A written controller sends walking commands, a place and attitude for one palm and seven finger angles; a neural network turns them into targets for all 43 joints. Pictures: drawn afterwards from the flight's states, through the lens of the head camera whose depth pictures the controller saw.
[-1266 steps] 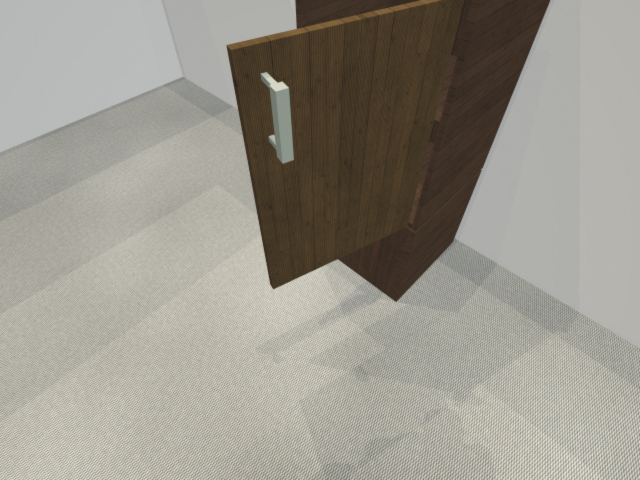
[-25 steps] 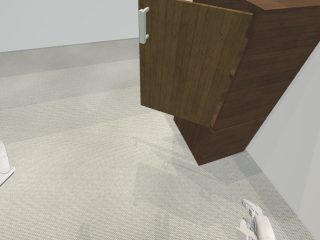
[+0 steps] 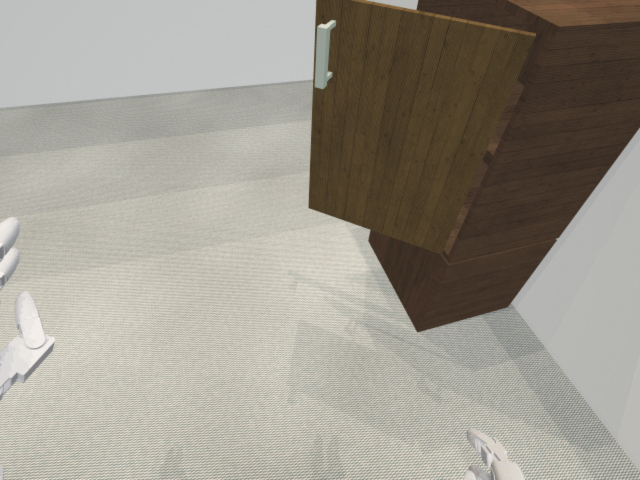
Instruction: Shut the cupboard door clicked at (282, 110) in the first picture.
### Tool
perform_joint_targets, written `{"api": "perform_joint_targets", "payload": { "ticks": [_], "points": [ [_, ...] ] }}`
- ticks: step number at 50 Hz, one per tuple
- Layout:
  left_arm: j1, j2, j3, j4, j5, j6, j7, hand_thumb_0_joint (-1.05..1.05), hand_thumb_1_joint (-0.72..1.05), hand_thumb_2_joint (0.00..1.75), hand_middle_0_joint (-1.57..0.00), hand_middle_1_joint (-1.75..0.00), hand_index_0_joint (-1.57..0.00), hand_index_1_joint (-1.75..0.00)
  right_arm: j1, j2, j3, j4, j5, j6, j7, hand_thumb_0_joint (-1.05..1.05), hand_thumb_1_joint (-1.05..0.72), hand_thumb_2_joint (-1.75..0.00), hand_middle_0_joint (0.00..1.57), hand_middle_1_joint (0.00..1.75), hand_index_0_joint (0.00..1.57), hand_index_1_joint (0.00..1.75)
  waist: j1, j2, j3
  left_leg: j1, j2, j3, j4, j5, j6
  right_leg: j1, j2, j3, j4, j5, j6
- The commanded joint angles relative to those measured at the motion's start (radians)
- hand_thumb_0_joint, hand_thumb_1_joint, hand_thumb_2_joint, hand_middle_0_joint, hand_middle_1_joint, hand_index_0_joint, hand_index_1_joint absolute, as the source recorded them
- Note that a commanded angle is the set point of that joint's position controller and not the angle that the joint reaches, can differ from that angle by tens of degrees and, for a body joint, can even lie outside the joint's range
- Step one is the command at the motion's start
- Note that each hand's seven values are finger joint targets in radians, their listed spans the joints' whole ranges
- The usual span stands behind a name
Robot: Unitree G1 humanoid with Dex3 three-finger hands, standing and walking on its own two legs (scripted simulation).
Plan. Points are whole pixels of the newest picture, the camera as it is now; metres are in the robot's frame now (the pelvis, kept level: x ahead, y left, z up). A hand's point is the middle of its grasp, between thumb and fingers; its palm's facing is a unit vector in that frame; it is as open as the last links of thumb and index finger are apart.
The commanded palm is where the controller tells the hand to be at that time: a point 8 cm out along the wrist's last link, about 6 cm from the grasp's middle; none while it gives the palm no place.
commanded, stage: stop stepping back and stand still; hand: left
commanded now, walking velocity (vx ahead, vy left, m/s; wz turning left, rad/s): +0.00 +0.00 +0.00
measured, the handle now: (326, 54) +0.91 +0.04 +0.14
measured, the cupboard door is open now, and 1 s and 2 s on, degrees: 48 48 48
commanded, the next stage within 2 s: let the arm hang, fingers relaxed in 0.08 s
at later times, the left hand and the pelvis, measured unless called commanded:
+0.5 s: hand out of the picture +0.05 +0.17 -0.17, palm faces -0.02 -0.99 -0.17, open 7.2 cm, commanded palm none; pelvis -0.01 +0.00 -0.01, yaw +1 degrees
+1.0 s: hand out of the picture -0.03 +0.16 -0.18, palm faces +0.02 -0.98 -0.18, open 7.3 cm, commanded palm none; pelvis +0.00 -0.01 +0.00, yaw +0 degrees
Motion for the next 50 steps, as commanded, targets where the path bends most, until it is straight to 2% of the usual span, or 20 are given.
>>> {"api": "perform_joint_targets", "payload": {
  "ticks": [1, 4, 5, 8, 9, 10, 11, 12, 13, 14, 16, 18, 19, 23, 28, 31, 34, 38, 43, 50],
  "points": [
    [-0.052, 0.182, 0.119, -0.255, 0.003, -0.07, 0.021, 0.0, 0.9, 0.9, -0.2, -0.3, -0.2, -0.3, -0.12, -0.133, -0.052, -0.161, 0.005, -0.064, -0.016, 0.0, -0.9, -0.9, 0.2, 0.3, 0.2, 0.3, 0.008, 0.102, -0.056, -0.064, 0.088, -0.149, -0.181, -0.143, -0.013, 0.079, -0.011, 0.054, -0.019, 0.046, -0.009],
    [-0.027, 0.206, 0.144, -0.265, 0.0, -0.071, 0.024, 0.0, 0.9, 0.9, -0.2, -0.3, -0.2, -0.3, -0.118, -0.137, -0.055, -0.16, 0.001, -0.065, -0.017, 0.0, -0.9, -0.9, 0.2, 0.3, 0.2, 0.3, 0.01, 0.093, -0.082, -0.036, 0.081, -0.138, -0.149, -0.051, -0.019, 0.086, -0.021, 0.059, -0.016, 0.098, -0.012],
    [-0.024, 0.184, 0.128, -0.269, -0.002, -0.073, 0.022, 0.0, 0.9, 0.9, -0.2, -0.3, -0.2, -0.3, -0.117, -0.131, -0.053, -0.157, 0.002, -0.064, -0.015, 0.0, -0.9, -0.9, 0.2, 0.3, 0.2, 0.3, 0.007, 0.101, -0.079, -0.029, 0.08, -0.132, -0.137, -0.005, -0.021, 0.085, -0.022, 0.059, -0.01, 0.124, -0.014],
    [-0.022, 0.183, 0.127, -0.263, -0.004, -0.072, 0.022, 0.0, 0.9, 0.9, -0.2, -0.3, -0.2, -0.3, -0.116, -0.136, -0.056, -0.162, 0.004, -0.061, -0.015, 0.0, -0.9, -0.9, 0.2, 0.3, 0.2, 0.3, 0.009, 0.118, -0.077, -0.021, 0.083, -0.127, -0.129, 0.025, -0.025, 0.075, -0.022, 0.059, -0.007, 0.13, -0.012],
    [-0.067, -0.014, -0.328, 0.512, 0.034, 0.04, -0.102, 0.0, 0.9, 0.9, -0.2, -0.3, -0.2, -0.3, -0.188, -0.259, -0.094, 0.042, 0.022, -0.145, 0.078, 0.0, -0.9, -0.9, 0.2, 0.3, 0.2, 0.3, -0.036, 0.068, 0.025, -0.021, 0.096, -0.132, 0.035, 0.281, -0.034, -0.119, -0.087, -0.005, 0.079, 0.188, -0.035],
    [-0.102, 0.017, -0.27, 0.549, 0.046, 0.147, -0.133, 0.0, 0.9, 0.9, -0.2, -0.3, -0.2, -0.3, -0.099, -0.295, -0.108, 0.065, 0.01, -0.07, 0.086, 0.0, -0.9, -0.9, 0.2, 0.3, 0.2, 0.3, -0.025, 0.097, -0.035, 0.029, 0.105, -0.116, 0.031, 0.348, -0.047, -0.119, -0.107, 0.05, 0.054, 0.145, -0.033],
    [-0.104, 0.014, -0.273, 0.53, 0.044, 0.178, -0.14, 0.0, 0.9, 0.9, -0.2, -0.3, -0.2, -0.3, -0.085, -0.281, -0.104, 0.037, 0.011, -0.046, 0.08, 0.0, -0.9, -0.9, 0.2, 0.3, 0.2, 0.3, -0.025, 0.116, -0.033, 0.038, 0.115, -0.114, 0.033, 0.323, -0.036, -0.139, -0.089, 0.037, 0.072, 0.062, -0.031],
    [-0.128, 0.002, -0.282, 0.57, 0.049, 0.175, -0.143, 0.0, 0.9, 0.9, -0.2, -0.3, -0.2, -0.3, -0.086, -0.276, -0.101, 0.049, 0.0, -0.037, 0.08, 0.0, -0.9, -0.9, 0.2, 0.3, 0.2, 0.3, -0.017, 0.097, -0.054, -0.004, 0.135, -0.145, 0.012, 0.286, -0.01, -0.132, -0.068, 0.022, 0.115, -0.011, -0.032],
    [-0.159, 0.009, -0.286, 0.62, 0.053, 0.172, -0.147, 0.0, 0.9, 0.9, -0.2, -0.3, -0.2, -0.3, -0.097, -0.282, -0.091, 0.054, -0.004, -0.023, 0.079, 0.0, -0.9, -0.9, 0.2, 0.3, 0.2, 0.3, -0.011, 0.064, -0.04, -0.047, 0.14, -0.174, -0.014, 0.247, 0.01, -0.111, -0.053, 0.023, 0.14, -0.047, -0.03],
    [-0.17, 0.019, -0.294, 0.676, 0.06, 0.167, -0.149, 0.0, 0.9, 0.9, -0.2, -0.3, -0.2, -0.3, -0.095, -0.283, -0.088, 0.057, -0.011, -0.014, 0.078, 0.0, -0.9, -0.9, 0.2, 0.3, 0.2, 0.3, -0.005, -0.001, -0.061, -0.038, 0.139, -0.194, -0.018, 0.262, 0.016, -0.08, -0.047, 0.031, 0.139, -0.036, -0.036],
    [-0.195, 0.027, -0.306, 0.795, 0.06, 0.165, -0.15, 0.0, 0.9, 0.9, -0.2, -0.3, -0.2, -0.3, -0.116, -0.283, -0.078, 0.076, -0.019, 0.0, 0.076, 0.0, -0.9, -0.9, 0.2, 0.3, 0.2, 0.3, 0.002, -0.098, -0.065, -0.042, 0.119, -0.198, -0.022, 0.213, 0.016, -0.049, -0.069, 0.058, 0.099, 0.001, -0.04],
    [-0.229, 0.028, -0.317, 0.917, 0.06, 0.167, -0.146, 0.0, 0.9, 0.9, -0.2, -0.3, -0.2, -0.3, -0.103, -0.262, -0.073, 0.101, -0.023, 0.017, 0.074, 0.0, -0.9, -0.9, 0.2, 0.3, 0.2, 0.3, -0.006, -0.166, -0.073, -0.006, 0.091, -0.184, -0.005, 0.187, 0.007, -0.053, -0.1, 0.097, 0.07, 0.033, -0.055],
    [-0.238, 0.023, -0.328, 0.97, 0.058, 0.171, -0.142, 0.0, 0.9, 0.9, -0.2, -0.3, -0.2, -0.3, -0.092, -0.247, -0.066, 0.115, -0.024, 0.027, 0.074, 0.0, -0.9, -0.9, 0.2, 0.3, 0.2, 0.3, -0.011, -0.152, -0.068, 0.009, 0.079, -0.171, 0.0, 0.191, 0.0, -0.058, -0.111, 0.105, 0.061, 0.044, -0.06],
    [-0.239, -0.025, -0.358, 1.157, 0.05, 0.179, -0.134, 0.0, 0.9, 0.9, -0.2, -0.3, -0.2, -0.3, -0.076, -0.183, -0.046, 0.191, -0.028, 0.051, 0.07, 0.0, -0.9, -0.9, 0.2, 0.3, 0.2, 0.3, -0.011, 0.041, -0.033, 0.032, 0.07, -0.159, -0.056, 0.086, -0.011, -0.061, -0.105, 0.112, 0.017, -0.032, -0.046],
    [-0.185, -0.062, -0.357, 1.332, 0.045, 0.172, -0.131, 0.0, 0.9, 0.9, -0.2, -0.3, -0.2, -0.3, -0.029, -0.137, -0.049, 0.28, -0.026, 0.062, 0.055, 0.0, -0.9, -0.9, 0.2, 0.3, 0.2, 0.3, -0.004, 0.187, -0.009, 0.028, 0.064, -0.152, -0.087, -0.015, -0.016, -0.026, -0.104, 0.11, -0.048, -0.041, -0.059],
    [-0.176, -0.077, -0.365, 1.404, 0.043, 0.167, -0.131, 0.0, 0.9, 0.9, -0.2, -0.3, -0.2, -0.3, 0.015, -0.126, -0.051, 0.325, -0.02, 0.064, 0.047, 0.0, -0.9, -0.9, 0.2, 0.3, 0.2, 0.3, -0.01, 0.13, 0.011, 0.049, 0.074, -0.149, -0.087, 0.011, -0.018, -0.026, -0.107, 0.106, -0.077, -0.02, -0.059],
    [-0.164, -0.09, -0.371, 1.461, 0.042, 0.164, -0.129, 0.0, 0.9, 0.9, -0.2, -0.3, -0.2, -0.3, 0.054, -0.116, -0.051, 0.365, -0.015, 0.065, 0.042, 0.0, -0.9, -0.9, 0.2, 0.3, 0.2, 0.3, -0.011, 0.04, 0.052, 0.063, 0.08, -0.146, -0.096, 0.021, -0.017, -0.048, -0.104, 0.099, -0.099, -0.035, -0.058],
    [-0.142, -0.128, -0.379, 1.52, 0.041, 0.166, -0.125, 0.0, 0.9, 0.9, -0.2, -0.3, -0.2, -0.3, 0.096, -0.089, -0.047, 0.414, -0.016, 0.068, 0.037, 0.0, -0.9, -0.9, 0.2, 0.3, 0.2, 0.3, -0.014, -0.023, 0.109, 0.068, 0.079, -0.137, -0.119, -0.018, -0.014, -0.081, -0.101, 0.098, -0.115, -0.077, -0.052],
    [-0.121, -0.153, -0.381, 1.553, 0.041, 0.167, -0.118, 0.0, 0.9, 0.9, -0.2, -0.3, -0.2, -0.3, 0.126, -0.061, -0.044, 0.454, -0.017, 0.069, 0.035, 0.0, -0.9, -0.9, 0.2, 0.3, 0.2, 0.3, -0.012, -0.053, 0.134, 0.057, 0.077, -0.125, -0.129, -0.028, -0.012, -0.091, -0.097, 0.098, -0.112, -0.096, -0.05],
    [-0.098, -0.175, -0.375, 1.567, 0.042, 0.166, -0.113, 0.0, 0.9, 0.9, -0.2, -0.3, -0.2, -0.3, 0.139, -0.029, -0.042, 0.477, -0.017, 0.061, 0.032, 0.0, -0.9, -0.9, 0.2, 0.3, 0.2, 0.3, -0.003, 0.0, 0.13, 0.043, 0.077, -0.127, -0.141, 0.004, -0.009, -0.063, -0.093, 0.087, -0.082, -0.039, -0.048]
  ]
}}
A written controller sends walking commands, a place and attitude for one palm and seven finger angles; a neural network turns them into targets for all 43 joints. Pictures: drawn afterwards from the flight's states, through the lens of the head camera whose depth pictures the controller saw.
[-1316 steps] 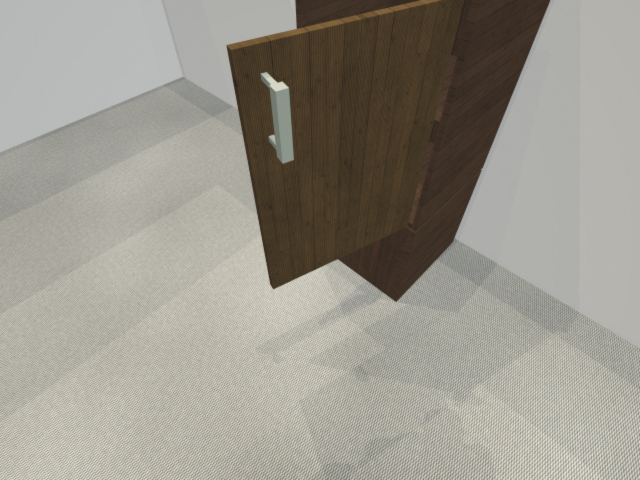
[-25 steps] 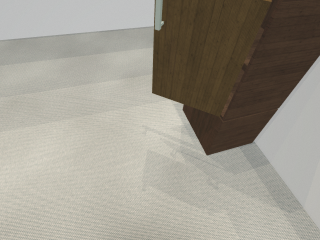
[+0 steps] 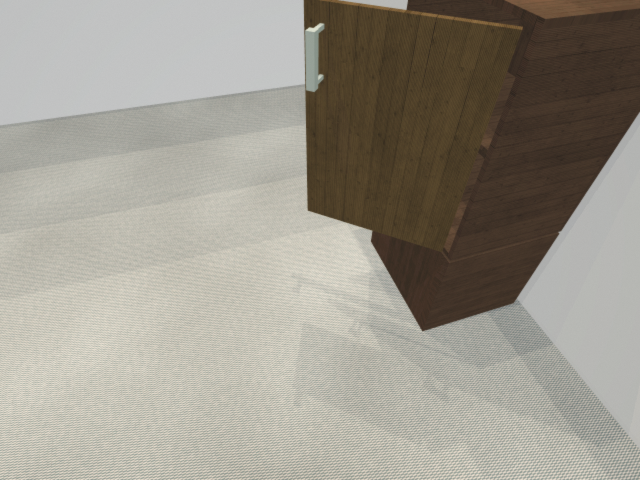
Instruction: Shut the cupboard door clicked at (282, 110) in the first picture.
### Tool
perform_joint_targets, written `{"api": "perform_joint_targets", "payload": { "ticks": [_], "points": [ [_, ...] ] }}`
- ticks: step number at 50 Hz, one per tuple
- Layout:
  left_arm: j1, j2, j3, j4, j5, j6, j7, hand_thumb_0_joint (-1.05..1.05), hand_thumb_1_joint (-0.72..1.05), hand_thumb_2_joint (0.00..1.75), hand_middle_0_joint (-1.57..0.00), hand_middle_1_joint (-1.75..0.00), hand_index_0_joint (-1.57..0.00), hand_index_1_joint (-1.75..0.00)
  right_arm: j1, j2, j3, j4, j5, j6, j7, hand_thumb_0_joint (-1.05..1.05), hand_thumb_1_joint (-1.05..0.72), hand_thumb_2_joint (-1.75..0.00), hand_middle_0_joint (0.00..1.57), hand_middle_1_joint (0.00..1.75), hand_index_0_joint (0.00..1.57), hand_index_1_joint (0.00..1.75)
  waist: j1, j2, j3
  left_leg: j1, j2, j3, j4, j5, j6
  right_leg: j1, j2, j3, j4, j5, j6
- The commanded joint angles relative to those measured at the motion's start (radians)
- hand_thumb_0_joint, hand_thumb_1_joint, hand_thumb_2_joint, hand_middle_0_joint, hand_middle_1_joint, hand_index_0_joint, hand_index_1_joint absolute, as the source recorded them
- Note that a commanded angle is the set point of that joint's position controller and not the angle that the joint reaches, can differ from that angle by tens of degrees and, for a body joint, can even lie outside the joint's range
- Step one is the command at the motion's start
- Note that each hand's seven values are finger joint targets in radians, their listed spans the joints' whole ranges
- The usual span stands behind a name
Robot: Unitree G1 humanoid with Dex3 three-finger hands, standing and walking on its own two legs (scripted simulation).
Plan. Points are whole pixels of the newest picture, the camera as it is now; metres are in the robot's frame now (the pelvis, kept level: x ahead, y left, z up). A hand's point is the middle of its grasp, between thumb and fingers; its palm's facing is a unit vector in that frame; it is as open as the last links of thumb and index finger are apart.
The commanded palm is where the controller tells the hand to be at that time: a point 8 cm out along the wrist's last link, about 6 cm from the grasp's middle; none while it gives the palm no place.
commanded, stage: let the arm hang, fingers relaxed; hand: left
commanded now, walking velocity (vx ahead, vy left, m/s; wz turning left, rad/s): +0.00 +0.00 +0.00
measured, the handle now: (316, 57) +0.91 +0.05 +0.14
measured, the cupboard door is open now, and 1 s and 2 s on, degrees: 48 48 48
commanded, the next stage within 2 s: look to check the result in 0.28 s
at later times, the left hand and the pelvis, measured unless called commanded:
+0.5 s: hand out of the picture -0.04 +0.16 -0.18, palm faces +0.03 -0.99 -0.16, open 7.3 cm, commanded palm none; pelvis +0.01 +0.01 +0.00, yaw +0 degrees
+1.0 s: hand out of the picture -0.01 +0.16 -0.18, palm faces +0.01 -0.99 -0.16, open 7.3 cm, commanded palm none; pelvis +0.02 +0.00 +0.00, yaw -1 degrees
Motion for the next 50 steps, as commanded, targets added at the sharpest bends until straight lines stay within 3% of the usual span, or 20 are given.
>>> {"api": "perform_joint_targets", "payload": {
  "ticks": [1, 7, 29, 38, 50],
  "points": [
    [0.094, 0.076, 0.021, -0.008, 0.002, -0.004, 0.012, 0.0, 0.9, 0.9, -0.2, -0.3, -0.2, -0.3, 0.067, -0.096, -0.019, -0.014, 0.004, -0.016, -0.016, 0.0, -0.9, -0.9, 0.2, 0.3, 0.2, 0.3, 0.011, -0.01, 0.097, -0.018, 0.091, -0.13, -0.11, -0.017, 0.0, -0.096, -0.079, 0.087, -0.099, -0.016, -0.038],
    [0.1, 0.062, 0.024, -0.006, 0.003, -0.005, 0.013, 0.0, 0.9, 0.9, -0.2, -0.3, -0.2, -0.3, 0.075, -0.086, -0.019, -0.011, 0.004, -0.021, -0.021, 0.0, -0.9, -0.9, 0.2, 0.3, 0.2, 0.3, 0.013, 0.017, 0.098, -0.02, 0.092, -0.136, -0.118, -0.013, 0.003, -0.083, -0.076, 0.083, -0.093, 0.009, -0.037],
    [0.111, 0.068, 0.023, 0.009, 0.006, -0.009, 0.013, 0.0, 0.9, 0.9, -0.2, -0.3, -0.2, -0.3, 0.069, -0.11, -0.024, -0.014, 0.008, -0.021, -0.022, 0.0, -0.9, -0.9, 0.2, 0.3, 0.2, 0.3, 0.007, -0.027, 0.098, 0.024, 0.099, -0.131, -0.117, 0.01, 0.005, -0.095, -0.076, 0.088, -0.107, 0.02, -0.032],
    [0.099, 0.068, 0.023, 0.008, 0.005, -0.009, 0.013, 0.0, 0.9, 0.9, -0.2, -0.3, -0.2, -0.3, 0.059, -0.112, -0.023, -0.01, 0.006, -0.023, -0.022, 0.0, -0.9, -0.9, 0.2, 0.3, 0.2, 0.3, 0.005, -0.003, 0.098, 0.03, 0.101, -0.131, -0.128, 0.01, 0.004, -0.088, -0.075, 0.091, -0.105, 0.027, -0.029],
    [0.074, 0.081, 0.028, 0.001, 0.005, -0.012, 0.012, 0.0, 0.9, 0.9, -0.2, -0.3, -0.2, -0.3, 0.048, -0.119, -0.023, -0.009, 0.007, -0.029, -0.023, 0.0, -0.9, -0.9, 0.2, 0.3, 0.2, 0.3, 0.006, -0.018, 0.085, 0.046, 0.105, -0.125, -0.118, 0.095, 0.004, -0.064, -0.08, 0.09, -0.106, 0.075, -0.029]
  ]
}}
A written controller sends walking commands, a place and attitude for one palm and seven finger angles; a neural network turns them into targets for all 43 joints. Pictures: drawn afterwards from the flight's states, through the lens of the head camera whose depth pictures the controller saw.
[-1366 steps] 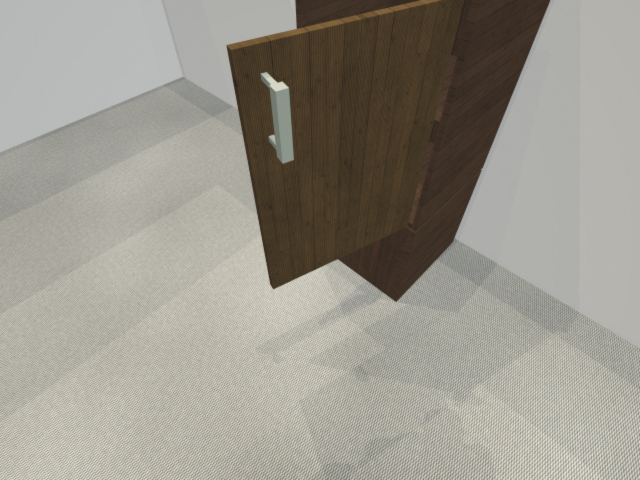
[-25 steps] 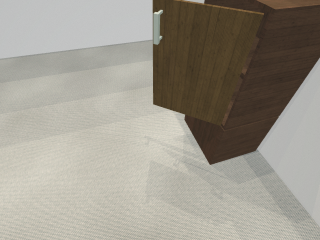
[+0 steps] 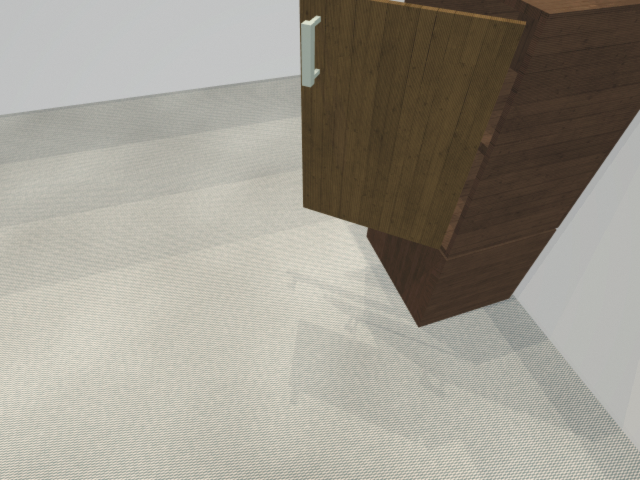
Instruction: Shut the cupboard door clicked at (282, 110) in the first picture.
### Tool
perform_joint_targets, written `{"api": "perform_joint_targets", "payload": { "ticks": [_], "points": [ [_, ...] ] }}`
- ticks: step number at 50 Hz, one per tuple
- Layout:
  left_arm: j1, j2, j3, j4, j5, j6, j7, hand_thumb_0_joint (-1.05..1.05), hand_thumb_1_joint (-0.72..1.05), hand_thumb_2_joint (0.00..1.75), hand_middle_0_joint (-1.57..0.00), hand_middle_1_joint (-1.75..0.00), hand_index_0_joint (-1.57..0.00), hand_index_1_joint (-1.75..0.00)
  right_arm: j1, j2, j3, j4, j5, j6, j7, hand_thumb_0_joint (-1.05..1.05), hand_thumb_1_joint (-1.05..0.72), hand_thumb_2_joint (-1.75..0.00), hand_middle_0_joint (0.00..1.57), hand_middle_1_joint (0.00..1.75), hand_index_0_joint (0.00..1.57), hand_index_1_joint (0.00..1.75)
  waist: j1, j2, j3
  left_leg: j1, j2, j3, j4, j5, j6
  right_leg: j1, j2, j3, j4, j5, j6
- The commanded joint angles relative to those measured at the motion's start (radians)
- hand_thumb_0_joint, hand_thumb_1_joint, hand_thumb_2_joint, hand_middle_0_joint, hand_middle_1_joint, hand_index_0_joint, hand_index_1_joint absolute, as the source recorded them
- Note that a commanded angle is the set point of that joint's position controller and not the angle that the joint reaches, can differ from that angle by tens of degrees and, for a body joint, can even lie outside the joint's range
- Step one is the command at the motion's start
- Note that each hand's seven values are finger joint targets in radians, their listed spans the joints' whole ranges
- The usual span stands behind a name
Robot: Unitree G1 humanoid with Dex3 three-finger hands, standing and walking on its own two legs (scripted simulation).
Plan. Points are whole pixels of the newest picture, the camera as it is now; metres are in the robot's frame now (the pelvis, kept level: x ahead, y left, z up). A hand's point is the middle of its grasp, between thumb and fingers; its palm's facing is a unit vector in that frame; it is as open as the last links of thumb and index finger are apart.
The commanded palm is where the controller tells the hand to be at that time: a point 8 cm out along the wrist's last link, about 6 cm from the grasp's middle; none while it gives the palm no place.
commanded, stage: walk to a spot facing it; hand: left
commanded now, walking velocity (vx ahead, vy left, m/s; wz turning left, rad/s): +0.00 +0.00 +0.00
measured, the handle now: (312, 51) +0.89 +0.06 +0.14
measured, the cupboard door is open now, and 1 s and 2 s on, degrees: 48 48 48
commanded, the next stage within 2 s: turn to face it in 1.88 s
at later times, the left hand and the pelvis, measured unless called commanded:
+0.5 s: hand out of the picture +0.01 +0.23 -0.20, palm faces +0.25 -0.95 -0.20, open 7.4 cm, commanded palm none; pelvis -0.01 +0.03 -0.02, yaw +14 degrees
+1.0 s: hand out of the picture +0.00 +0.20 -0.16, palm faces +0.48 -0.82 -0.32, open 7.4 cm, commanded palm none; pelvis +0.03 -0.03 -0.01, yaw +31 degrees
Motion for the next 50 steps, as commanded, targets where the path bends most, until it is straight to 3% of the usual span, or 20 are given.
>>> {"api": "perform_joint_targets", "payload": {
  "ticks": [1, 8, 11, 14, 17, 18, 19, 20, 21, 23, 27, 37, 40, 43, 44, 45, 46, 47, 48, 50],
  "points": [
    [0.094, 0.092, 0.018, -0.009, 0.001, -0.003, 0.01, 0.0, 0.9, 0.9, -0.2, -0.3, -0.2, -0.3, 0.067, -0.095, -0.011, -0.018, 0.004, -0.011, -0.01, 0.0, -0.9, -0.9, 0.2, 0.3, 0.2, 0.3, 0.007, 0.002, 0.07, 0.013, 0.112, -0.139, -0.085, 0.098, -0.002, -0.089, -0.073, 0.074, -0.082, 0.078, -0.037],
    [0.071, 0.14, 0.059, -0.064, 0.003, 0.015, 0.014, 0.0, 0.9, 0.9, -0.2, -0.3, -0.2, -0.3, 0.032, -0.108, -0.032, -0.069, 0.001, 0.013, 0.001, 0.0, -0.9, -0.9, 0.2, 0.3, 0.2, 0.3, 0.015, -0.015, 0.062, -0.124, 0.079, -0.158, 0.039, 0.098, -0.003, -0.069, -0.126, 0.032, 0.0, 0.04, -0.051],
    [0.043, 0.178, 0.08, -0.104, 0.007, 0.021, 0.016, 0.0, 0.9, 0.9, -0.2, -0.3, -0.2, -0.3, 0.016, -0.098, -0.045, -0.103, -0.002, 0.026, 0.01, 0.0, -0.9, -0.9, 0.2, 0.3, 0.2, 0.3, 0.015, -0.106, 0.056, -0.193, 0.028, -0.098, 0.213, 0.037, -0.025, -0.076, -0.233, 0.078, -0.035, 0.014, -0.116],
    [-0.011, 0.198, 0.09, -0.154, 0.017, 0.022, 0.019, 0.0, 0.9, 0.9, -0.2, -0.3, -0.2, -0.3, -0.023, -0.099, -0.061, -0.153, -0.006, 0.038, 0.019, 0.0, -0.9, -0.9, 0.2, 0.3, 0.2, 0.3, 0.012, -0.184, 0.052, -0.254, 0.028, -0.063, 0.476, -0.249, -0.046, -0.102, -0.348, 0.087, -0.058, 0.161, -0.192],
    [-0.072, 0.227, 0.107, -0.191, 0.021, 0.021, 0.018, 0.0, 0.9, 0.9, -0.2, -0.3, -0.2, -0.3, -0.005, -0.104, -0.064, -0.176, 0.001, 0.03, 0.03, 0.0, -0.9, -0.9, 0.2, 0.3, 0.2, 0.3, -0.019, -0.123, 0.036, -0.197, 0.074, -0.07, 0.282, -0.192, -0.049, -0.078, -0.345, -0.021, 0.108, 0.334, -0.143],
    [-0.072, 0.223, 0.108, -0.206, 0.012, 0.027, 0.013, 0.0, 0.9, 0.9, -0.2, -0.3, -0.2, -0.3, 0.051, -0.13, -0.065, -0.168, -0.001, 0.022, 0.031, 0.0, -0.9, -0.9, 0.2, 0.3, 0.2, 0.3, -0.035, 0.001, -0.004, -0.082, 0.095, -0.125, 0.131, 0.112, -0.025, -0.142, -0.273, -0.096, 0.252, 0.264, -0.067],
    [-0.035, 0.172, 0.103, -0.225, 0.0, 0.037, 0.007, 0.0, 0.9, 0.9, -0.2, -0.3, -0.2, -0.3, 0.092, -0.21, -0.076, -0.168, -0.012, 0.015, 0.024, 0.0, -0.9, -0.9, 0.2, 0.3, 0.2, 0.3, -0.037, 0.313, -0.016, -0.002, 0.26, -0.451, 0.014, 0.481, 0.064, -0.297, -0.108, -0.16, 0.485, -0.069, 0.033],
    [-0.088, 0.154, 0.09, -0.258, -0.002, 0.046, 0.012, 0.0, 0.9, 0.9, -0.2, -0.3, -0.2, -0.3, 0.134, -0.257, -0.088, -0.155, -0.019, 0.022, 0.007, 0.0, -0.9, -0.9, 0.2, 0.3, 0.2, 0.3, -0.065, 0.367, -0.042, 0.046, 0.373, -0.621, -0.069, 0.605, 0.157, -0.396, -0.03, -0.057, 0.669, -0.44, 0.043],
    [-0.109, 0.17, 0.095, -0.262, 0.007, 0.055, 0.013, 0.0, 0.9, 0.9, -0.2, -0.3, -0.2, -0.3, 0.126, -0.268, -0.09, -0.151, -0.023, 0.029, 0.003, 0.0, -0.9, -0.9, 0.2, 0.3, 0.2, 0.3, -0.059, 0.245, -0.052, -0.007, 0.356, -0.564, -0.101, 0.274, 0.149, -0.373, -0.047, 0.039, 0.744, -0.368, 0.015],
    [-0.143, 0.178, 0.105, -0.263, 0.017, 0.058, 0.003, 0.0, 0.9, 0.9, -0.2, -0.3, -0.2, -0.3, 0.033, -0.251, -0.087, -0.196, -0.024, 0.024, -0.002, 0.0, -0.9, -0.9, 0.2, 0.3, 0.2, 0.3, -0.028, 0.178, -0.007, -0.088, 0.283, -0.553, -0.141, -0.017, 0.072, -0.436, -0.058, 0.069, 0.787, -0.212, 0.026],
    [-0.128, 0.182, 0.104, -0.263, 0.017, 0.043, -0.01, 0.0, 0.9, 0.9, -0.2, -0.3, -0.2, -0.3, -0.007, -0.25, -0.086, -0.221, -0.016, 0.005, -0.008, 0.0, -0.9, -0.9, 0.2, 0.3, 0.2, 0.3, -0.002, 0.055, -0.049, 0.006, 0.213, -0.459, -0.122, 0.132, 0.051, -0.47, -0.048, 0.08, 0.762, -0.064, 0.063],
    [-0.203, 0.205, 0.093, -0.338, 0.016, 0.044, -0.01, 0.0, 0.9, 0.9, -0.2, -0.3, -0.2, -0.3, -0.005, -0.281, -0.11, -0.245, -0.019, 0.022, 0.005, 0.0, -0.9, -0.9, 0.2, 0.3, 0.2, 0.3, -0.031, 0.167, -0.088, 0.081, 0.174, -0.532, -0.076, 0.223, 0.119, -0.421, 0.007, 0.075, 0.513, -0.142, 0.078],
    [-0.191, 0.207, 0.088, -0.346, 0.01, 0.042, -0.006, 0.0, 0.9, 0.9, -0.2, -0.3, -0.2, -0.3, -0.031, -0.285, -0.116, -0.26, -0.022, 0.031, 0.008, 0.0, -0.9, -0.9, 0.2, 0.3, 0.2, 0.3, -0.024, 0.176, -0.087, 0.026, 0.159, -0.569, -0.058, 0.236, 0.118, -0.32, 0.035, 0.072, 0.381, -0.162, 0.064],
    [-0.095, 0.219, 0.094, -0.329, 0.004, 0.038, -0.002, 0.0, 0.9, 0.9, -0.2, -0.3, -0.2, -0.3, -0.097, -0.284, -0.12, -0.284, -0.016, 0.037, 0.013, 0.0, -0.9, -0.9, 0.2, 0.3, 0.2, 0.3, 0.021, 0.167, -0.097, -0.108, 0.113, -0.563, -0.022, 0.17, 0.086, -0.121, 0.063, 0.06, 0.186, -0.074, 0.044],
    [-0.046, 0.245, 0.098, -0.32, 0.005, 0.031, 0.001, 0.0, 0.9, 0.9, -0.2, -0.3, -0.2, -0.3, -0.117, -0.271, -0.119, -0.291, -0.006, 0.037, 0.016, 0.0, -0.9, -0.9, 0.2, 0.3, 0.2, 0.3, 0.049, 0.129, -0.119, -0.181, 0.076, -0.547, 0.026, 0.107, 0.055, 0.005, 0.049, 0.072, 0.044, 0.024, 0.039],
    [-0.023, 0.295, 0.111, -0.321, 0.015, 0.023, 0.005, 0.0, 0.9, 0.9, -0.2, -0.3, -0.2, -0.3, -0.107, -0.222, -0.118, -0.294, 0.005, 0.038, 0.023, 0.0, -0.9, -0.9, 0.2, 0.3, 0.2, 0.3, 0.054, -0.024, -0.125, -0.305, -0.007, -0.45, 0.147, -0.096, -0.005, 0.103, -0.086, 0.195, -0.097, -0.035, 0.001],
    [-0.055, 0.367, 0.12, -0.34, 0.028, 0.016, 0.012, 0.0, 0.9, 0.9, -0.2, -0.3, -0.2, -0.3, -0.077, -0.167, -0.115, -0.304, 0.008, 0.034, 0.023, 0.0, -0.9, -0.9, 0.2, 0.3, 0.2, 0.3, 0.046, -0.286, -0.082, -0.466, -0.148, -0.257, 0.434, -0.327, -0.079, 0.102, -0.366, 0.543, -0.207, -0.106, -0.119],
    [-0.11, 0.346, 0.104, -0.35, 0.02, 0.023, 0.014, 0.0, 0.9, 0.9, -0.2, -0.3, -0.2, -0.3, -0.086, -0.23, -0.125, -0.297, -0.013, 0.04, 0.027, 0.0, -0.9, -0.9, 0.2, 0.3, 0.2, 0.3, 0.023, -0.211, -0.02, -0.423, -0.105, -0.239, 0.683, -0.391, -0.075, -0.09, -0.438, 0.523, -0.194, -0.075, -0.177],
    [-0.189, 0.31, 0.092, -0.373, 0.017, 0.027, 0.013, 0.0, 0.9, 0.9, -0.2, -0.3, -0.2, -0.3, -0.044, -0.215, -0.124, -0.294, -0.02, 0.049, 0.038, 0.0, -0.9, -0.9, 0.2, 0.3, 0.2, 0.3, -0.031, -0.127, 0.011, -0.406, -0.079, -0.242, 0.799, -0.328, -0.067, -0.168, -0.383, 0.399, -0.178, -0.115, -0.182],
    [-0.216, 0.239, 0.086, -0.377, 0.011, 0.015, 0.016, 0.0, 0.9, 0.9, -0.2, -0.3, -0.2, -0.3, -0.033, -0.206, -0.115, -0.264, -0.018, 0.06, 0.047, 0.0, -0.9, -0.9, 0.2, 0.3, 0.2, 0.3, -0.052, -0.181, 0.018, -0.428, -0.031, -0.205, 0.866, -0.23, -0.084, -0.118, -0.27, 0.275, -0.12, 0.078, -0.141]
  ]
}}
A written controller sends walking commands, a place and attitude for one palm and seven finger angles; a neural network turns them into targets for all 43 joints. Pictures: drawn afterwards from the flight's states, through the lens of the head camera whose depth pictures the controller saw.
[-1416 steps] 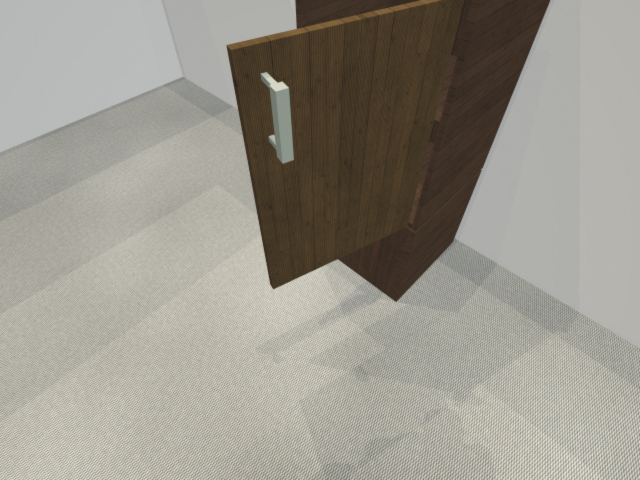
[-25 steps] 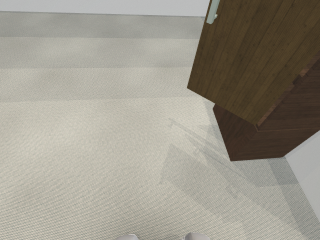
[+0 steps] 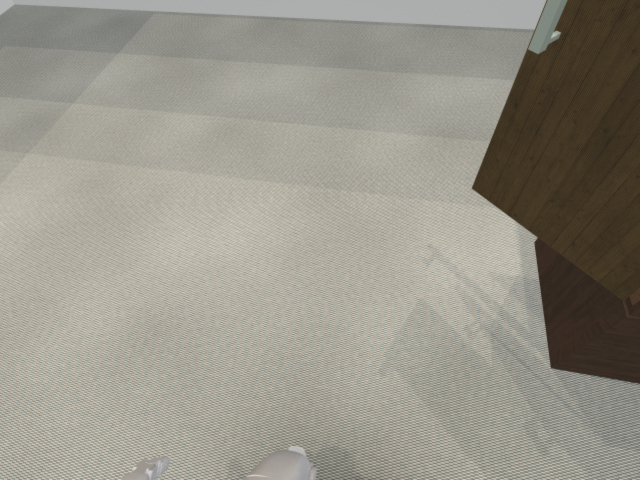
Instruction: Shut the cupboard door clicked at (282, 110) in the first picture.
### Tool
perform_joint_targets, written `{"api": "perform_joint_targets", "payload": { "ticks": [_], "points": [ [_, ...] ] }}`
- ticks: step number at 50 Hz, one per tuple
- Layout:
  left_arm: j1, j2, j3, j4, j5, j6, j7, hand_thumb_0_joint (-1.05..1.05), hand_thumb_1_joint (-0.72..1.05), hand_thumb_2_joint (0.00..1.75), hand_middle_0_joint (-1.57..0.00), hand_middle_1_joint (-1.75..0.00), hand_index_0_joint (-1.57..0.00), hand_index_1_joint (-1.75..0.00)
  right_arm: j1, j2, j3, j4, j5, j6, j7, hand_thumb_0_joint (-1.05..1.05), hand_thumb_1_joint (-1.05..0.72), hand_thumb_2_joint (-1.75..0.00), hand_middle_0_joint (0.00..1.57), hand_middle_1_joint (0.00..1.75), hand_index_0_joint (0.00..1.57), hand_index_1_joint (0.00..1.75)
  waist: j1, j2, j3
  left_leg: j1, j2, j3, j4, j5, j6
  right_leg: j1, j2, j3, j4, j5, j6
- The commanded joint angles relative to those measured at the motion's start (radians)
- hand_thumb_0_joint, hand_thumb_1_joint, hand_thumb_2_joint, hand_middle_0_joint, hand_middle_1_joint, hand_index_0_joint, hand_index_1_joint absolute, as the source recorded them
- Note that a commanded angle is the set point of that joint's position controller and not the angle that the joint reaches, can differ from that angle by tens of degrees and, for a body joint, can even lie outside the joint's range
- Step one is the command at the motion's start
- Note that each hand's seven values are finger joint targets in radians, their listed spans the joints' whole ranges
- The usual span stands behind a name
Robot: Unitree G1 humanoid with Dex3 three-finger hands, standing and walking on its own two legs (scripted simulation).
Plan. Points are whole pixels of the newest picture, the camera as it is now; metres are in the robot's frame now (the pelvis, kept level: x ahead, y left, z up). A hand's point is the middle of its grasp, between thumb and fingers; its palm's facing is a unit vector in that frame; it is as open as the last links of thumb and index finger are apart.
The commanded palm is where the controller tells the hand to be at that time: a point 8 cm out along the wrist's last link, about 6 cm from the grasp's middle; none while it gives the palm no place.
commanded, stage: walk to a spot facing it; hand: left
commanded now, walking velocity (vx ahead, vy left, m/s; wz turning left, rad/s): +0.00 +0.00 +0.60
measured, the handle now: (560, 7) +0.78 -0.38 +0.15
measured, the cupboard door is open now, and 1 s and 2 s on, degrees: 48 48 48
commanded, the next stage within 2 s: turn to face it in 0.88 s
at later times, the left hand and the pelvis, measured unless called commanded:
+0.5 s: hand out of the picture +0.01 +0.25 -0.19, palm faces +0.35 -0.91 -0.23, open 7.4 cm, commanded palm none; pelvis +0.04 +0.04 -0.01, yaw +19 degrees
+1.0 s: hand (149, 442) +0.18 +0.27 -0.15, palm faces +0.54 -0.81 -0.23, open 7.3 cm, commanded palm none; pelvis +0.20 +0.06 +0.00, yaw +36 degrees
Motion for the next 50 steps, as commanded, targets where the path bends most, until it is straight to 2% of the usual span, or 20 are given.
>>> {"api": "perform_joint_targets", "payload": {
  "ticks": [1, 4, 9, 14, 16, 17, 18, 19, 20, 22, 24, 35, 39, 40, 41, 42, 43, 45, 47, 50],
  "points": [
    [-0.039, 0.123, 0.035, -0.091, -0.005, -0.036, 0.019, 0.0, 0.9, 0.9, -0.2, -0.3, -0.2, -0.3, 0.056, -0.072, -0.007, -0.058, 0.003, -0.013, 0.015, 0.0, -0.9, -0.9, 0.2, 0.3, 0.2, 0.3, -0.031, -0.236, -0.049, -0.106, 0.105, 0.07, 0.332, 0.036, -0.038, 0.091, -0.271, 0.134, -0.198, 0.338, -0.095],
    [0.08, 0.14, 0.045, -0.06, -0.005, -0.047, 0.022, 0.0, 0.9, 0.9, -0.2, -0.3, -0.2, -0.3, -0.021, -0.045, 0.009, -0.083, 0.015, -0.015, 0.019, 0.0, -0.9, -0.9, 0.2, 0.3, 0.2, 0.3, 0.017, -0.216, -0.093, -0.121, 0.111, 0.122, 0.245, 0.027, -0.048, 0.243, -0.284, 0.044, -0.111, 0.685, -0.079],
    [0.193, 0.164, 0.062, -0.032, 0.002, -0.046, 0.021, 0.0, 0.9, 0.9, -0.2, -0.3, -0.2, -0.3, -0.118, -0.019, 0.026, -0.111, 0.016, -0.017, 0.021, 0.0, -0.9, -0.9, 0.2, 0.3, 0.2, 0.3, 0.072, -0.248, -0.121, -0.096, 0.131, 0.178, 0.057, -0.026, -0.042, 0.361, -0.321, 0.002, -0.06, 0.81, -0.084],
    [0.191, 0.18, 0.074, -0.036, 0.012, -0.039, 0.015, 0.0, 0.9, 0.9, -0.2, -0.3, -0.2, -0.3, -0.134, -0.011, 0.032, -0.121, 0.022, -0.027, 0.023, 0.0, -0.9, -0.9, 0.2, 0.3, 0.2, 0.3, 0.07, -0.299, -0.109, 0.039, 0.123, 0.238, -0.168, -0.03, -0.013, 0.308, -0.347, -0.043, -0.013, 0.825, -0.083],
    [0.154, 0.195, 0.079, -0.047, 0.003, -0.04, 0.012, 0.0, 0.9, 0.9, -0.2, -0.3, -0.2, -0.3, -0.059, -0.03, 0.026, -0.105, 0.019, -0.035, 0.019, 0.0, -0.9, -0.9, 0.2, 0.3, 0.2, 0.3, 0.02, -0.264, -0.134, 0.18, 0.098, 0.264, -0.333, 0.092, 0.001, 0.258, -0.335, -0.102, 0.082, 0.827, -0.048],
    [0.144, 0.191, 0.077, -0.051, -0.006, -0.041, 0.009, 0.0, 0.9, 0.9, -0.2, -0.3, -0.2, -0.3, 0.022, -0.056, 0.02, -0.085, 0.014, -0.043, 0.018, 0.0, -0.9, -0.9, 0.2, 0.3, 0.2, 0.3, -0.024, -0.206, -0.182, 0.346, 0.103, 0.248, -0.461, 0.241, 0.018, 0.178, -0.313, -0.145, 0.201, 0.717, -0.007],
    [0.153, 0.144, 0.07, -0.073, -0.014, -0.037, 0.002, 0.0, 0.9, 0.9, -0.2, -0.3, -0.2, -0.3, 0.095, -0.156, -0.003, -0.073, 0.002, -0.054, 0.014, 0.0, -0.9, -0.9, 0.2, 0.3, 0.2, 0.3, -0.061, 0.034, -0.251, 0.572, 0.296, 0.006, -0.505, 0.481, 0.102, -0.069, -0.222, -0.196, 0.416, 0.31, 0.055],
    [0.093, 0.084, 0.043, -0.119, -0.014, -0.035, -0.005, 0.0, 0.9, 0.9, -0.2, -0.3, -0.2, -0.3, 0.174, -0.245, -0.024, -0.059, 0.002, -0.052, 0.005, 0.0, -0.9, -0.9, 0.2, 0.3, 0.2, 0.3, -0.098, 0.273, -0.275, 0.684, 0.522, -0.307, -0.506, 0.833, 0.248, -0.324, -0.101, -0.153, 0.642, -0.381, 0.096],
    [0.031, 0.112, 0.046, -0.145, -0.006, -0.022, -0.001, 0.0, 0.9, 0.9, -0.2, -0.3, -0.2, -0.3, 0.2, -0.241, -0.019, -0.043, 0.005, -0.043, -0.003, 0.0, -0.9, -0.9, 0.2, 0.3, 0.2, 0.3, -0.105, 0.152, -0.256, 0.637, 0.554, -0.288, -0.525, 0.678, 0.297, -0.367, -0.126, -0.041, 0.686, -0.392, 0.077],
    [-0.035, 0.11, 0.057, -0.131, 0.003, -0.018, -0.01, 0.0, 0.9, 0.9, -0.2, -0.3, -0.2, -0.3, 0.094, -0.181, -0.002, -0.081, -0.003, -0.053, -0.018, 0.0, -0.9, -0.9, 0.2, 0.3, 0.2, 0.3, -0.069, 0.163, -0.105, 0.421, 0.442, -0.258, -0.604, 0.263, 0.24, -0.368, -0.146, -0.011, 0.651, -0.255, 0.081],
    [-0.014, 0.118, 0.06, -0.108, 0.007, -0.017, -0.031, 0.0, 0.9, 0.9, -0.2, -0.3, -0.2, -0.3, 0.015, -0.15, 0.013, -0.099, -0.004, -0.067, -0.02, 0.0, -0.9, -0.9, 0.2, 0.3, 0.2, 0.3, -0.018, 0.13, -0.026, 0.33, 0.378, -0.208, -0.65, 0.165, 0.203, -0.353, -0.134, -0.004, 0.637, -0.134, 0.089],
    [-0.114, 0.09, 0.037, -0.134, -0.001, -0.041, -0.05, 0.0, 0.9, 0.9, -0.2, -0.3, -0.2, -0.3, 0.12, -0.142, 0.008, -0.046, 0.0, -0.092, -0.019, 0.0, -0.9, -0.9, 0.2, 0.3, 0.2, 0.3, -0.02, 0.101, -0.054, 0.408, 0.302, -0.168, -0.611, 0.391, 0.207, -0.273, -0.059, -0.05, 0.218, -0.01, 0.116],
    [0.042, 0.115, 0.048, -0.09, -0.003, -0.059, -0.045, 0.0, 0.9, 0.9, -0.2, -0.3, -0.2, -0.3, 0.071, -0.137, 0.007, -0.043, 0.011, -0.09, -0.02, 0.0, -0.9, -0.9, 0.2, 0.3, 0.2, 0.3, 0.065, 0.074, -0.086, 0.232, 0.245, -0.137, -0.456, 0.406, 0.148, 0.087, -0.009, -0.068, -0.018, 0.113, 0.088],
    [0.145, 0.163, 0.061, -0.058, -0.001, -0.071, -0.037, 0.0, 0.9, 0.9, -0.2, -0.3, -0.2, -0.3, 0.068, -0.105, 0.013, -0.044, 0.022, -0.097, -0.014, 0.0, -0.9, -0.9, 0.2, 0.3, 0.2, 0.3, 0.113, -0.033, -0.135, 0.082, 0.194, -0.096, -0.337, 0.312, 0.108, 0.328, -0.088, 0.012, -0.098, 0.127, 0.064],
    [0.246, 0.273, 0.085, -0.04, 0.011, -0.08, -0.02, 0.0, 0.9, 0.9, -0.2, -0.3, -0.2, -0.3, 0.109, -0.028, 0.023, -0.058, 0.034, -0.107, -0.012, 0.0, -0.9, -0.9, 0.2, 0.3, 0.2, 0.3, 0.151, -0.335, -0.249, -0.085, 0.061, 0.044, -0.028, -0.034, 0.044, 0.534, -0.392, 0.334, -0.194, 0.08, -0.031],
    [0.273, 0.287, 0.084, -0.038, 0.004, -0.069, -0.015, 0.0, 0.9, 0.9, -0.2, -0.3, -0.2, -0.3, 0.093, -0.06, 0.014, -0.074, 0.026, -0.096, -0.016, 0.0, -0.9, -0.9, 0.2, 0.3, 0.2, 0.3, 0.144, -0.373, -0.234, -0.129, 0.044, 0.078, 0.254, -0.246, 0.026, 0.419, -0.53, 0.505, -0.272, 0.081, -0.113],
    [0.207, 0.244, 0.073, -0.051, 0.0, -0.065, -0.011, 0.0, 0.9, 0.9, -0.2, -0.3, -0.2, -0.3, 0.092, -0.063, 0.009, -0.071, 0.015, -0.088, -0.012, 0.0, -0.9, -0.9, 0.2, 0.3, 0.2, 0.3, 0.11, -0.277, -0.145, -0.165, 0.093, 0.041, 0.359, -0.191, 0.029, 0.32, -0.509, 0.444, -0.283, 0.007, -0.131],
    [0.087, 0.148, 0.057, -0.069, 0.003, -0.062, 0.003, 0.0, 0.9, 0.9, -0.2, -0.3, -0.2, -0.3, 0.074, -0.046, 0.013, -0.045, 0.01, -0.071, -0.002, 0.0, -0.9, -0.9, 0.2, 0.3, 0.2, 0.3, 0.052, -0.273, -0.055, -0.148, 0.167, 0.055, 0.43, -0.052, 0.019, 0.137, -0.448, 0.306, -0.285, 0.006, -0.119],
    [0.043, 0.103, 0.038, -0.074, 0.0, -0.072, 0.001, 0.0, 0.9, 0.9, -0.2, -0.3, -0.2, -0.3, 0.074, -0.009, 0.023, -0.035, 0.011, -0.055, 0.015, 0.0, -0.9, -0.9, 0.2, 0.3, 0.2, 0.3, 0.008, -0.209, -0.059, -0.093, 0.177, 0.093, 0.36, 0.028, -0.004, 0.092, -0.365, 0.032, -0.235, 0.324, -0.078],
    [0.085, 0.105, 0.039, -0.05, 0.003, -0.08, 0.002, 0.0, 0.9, 0.9, -0.2, -0.3, -0.2, -0.3, 0.074, 0.033, 0.039, -0.028, 0.014, -0.046, 0.018, 0.0, -0.9, -0.9, 0.2, 0.3, 0.2, 0.3, 0.005, -0.216, -0.087, -0.05, 0.164, 0.154, 0.182, 0.048, -0.017, 0.141, -0.326, -0.097, -0.176, 0.622, -0.063]
  ]
}}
